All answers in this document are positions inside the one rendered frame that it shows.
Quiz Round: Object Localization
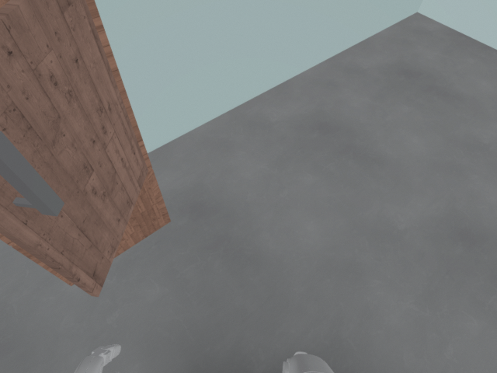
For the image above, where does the left robot hand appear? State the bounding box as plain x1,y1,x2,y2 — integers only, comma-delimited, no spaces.
75,344,121,373

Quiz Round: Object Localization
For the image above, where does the robot right thigh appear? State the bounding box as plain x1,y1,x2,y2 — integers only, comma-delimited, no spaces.
283,354,334,373

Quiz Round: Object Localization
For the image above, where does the handle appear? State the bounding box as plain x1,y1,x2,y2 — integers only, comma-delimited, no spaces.
0,131,64,216

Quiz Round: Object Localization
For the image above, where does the cupboard door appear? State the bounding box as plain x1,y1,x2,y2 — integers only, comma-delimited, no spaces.
0,0,148,297

